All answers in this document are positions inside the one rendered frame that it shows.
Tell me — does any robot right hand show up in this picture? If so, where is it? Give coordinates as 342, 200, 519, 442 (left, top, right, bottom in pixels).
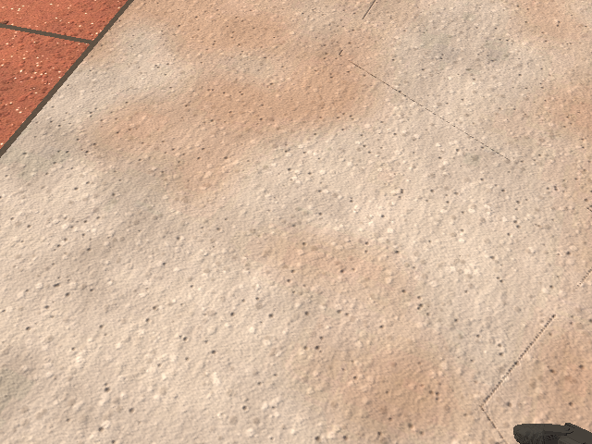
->
513, 423, 592, 444

